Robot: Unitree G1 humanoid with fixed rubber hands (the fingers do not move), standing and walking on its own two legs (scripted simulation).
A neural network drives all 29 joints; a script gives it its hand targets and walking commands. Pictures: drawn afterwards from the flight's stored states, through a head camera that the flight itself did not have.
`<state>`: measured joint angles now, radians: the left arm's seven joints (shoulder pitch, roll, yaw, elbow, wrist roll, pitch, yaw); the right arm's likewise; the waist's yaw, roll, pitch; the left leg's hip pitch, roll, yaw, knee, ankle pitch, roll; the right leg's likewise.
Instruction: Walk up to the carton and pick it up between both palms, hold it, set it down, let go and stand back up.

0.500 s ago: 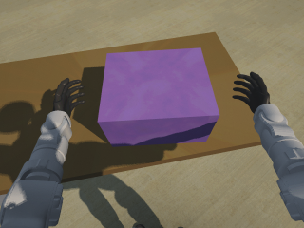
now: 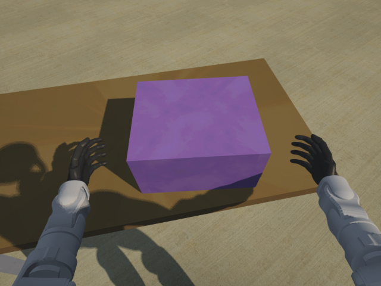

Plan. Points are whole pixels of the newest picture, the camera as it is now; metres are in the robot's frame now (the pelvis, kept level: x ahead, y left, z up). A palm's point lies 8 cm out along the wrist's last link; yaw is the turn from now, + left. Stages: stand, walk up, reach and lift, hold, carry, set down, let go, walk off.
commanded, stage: set down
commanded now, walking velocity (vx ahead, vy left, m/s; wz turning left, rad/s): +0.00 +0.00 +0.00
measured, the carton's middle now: (195, 133) +0.51 +0.04 -0.04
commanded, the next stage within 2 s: let go in 1.92 s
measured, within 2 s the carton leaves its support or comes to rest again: neither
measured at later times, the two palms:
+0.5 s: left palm (79, 208) +0.28 +0.28 +0.00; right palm (324, 208) +0.30 -0.24 -0.01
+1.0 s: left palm (85, 241) +0.22 +0.26 -0.03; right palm (324, 250) +0.22 -0.23 -0.05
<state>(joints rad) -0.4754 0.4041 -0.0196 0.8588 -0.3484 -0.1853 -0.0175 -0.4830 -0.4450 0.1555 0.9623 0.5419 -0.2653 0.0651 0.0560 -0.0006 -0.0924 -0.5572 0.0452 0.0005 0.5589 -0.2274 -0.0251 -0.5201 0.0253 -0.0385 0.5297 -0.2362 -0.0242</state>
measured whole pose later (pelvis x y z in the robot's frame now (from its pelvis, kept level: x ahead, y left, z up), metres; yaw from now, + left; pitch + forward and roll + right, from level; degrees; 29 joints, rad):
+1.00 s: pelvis +0.01 +0.01 +0.00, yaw -1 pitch +2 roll +0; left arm 0.02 0.28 -0.01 0.68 -0.25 -0.36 0.02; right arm 0.01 -0.28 0.09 0.85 0.32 -0.49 0.07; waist 0.04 -0.01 0.03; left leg -0.31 0.03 0.01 0.54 -0.27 -0.01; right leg -0.29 0.02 0.00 0.54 -0.28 -0.01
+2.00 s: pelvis +0.02 +0.01 +0.02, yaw -2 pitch -3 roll +0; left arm 0.19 0.22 0.01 0.53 -0.03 0.06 0.01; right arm 0.17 -0.17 -0.03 0.75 0.02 -0.23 0.02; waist 0.03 -0.01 0.09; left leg -0.09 0.03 0.04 0.37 -0.21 -0.02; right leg -0.09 0.02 0.02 0.37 -0.22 -0.01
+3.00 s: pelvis +0.02 +0.02 +0.01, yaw -5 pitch -1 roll +0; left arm 0.34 0.20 0.03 0.94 0.03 -0.01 0.01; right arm 0.37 -0.22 -0.06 1.01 -0.04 0.01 0.00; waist -0.01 0.00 -0.01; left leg -0.16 0.03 0.08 0.40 -0.23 0.00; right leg -0.16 0.02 0.07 0.39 -0.21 0.01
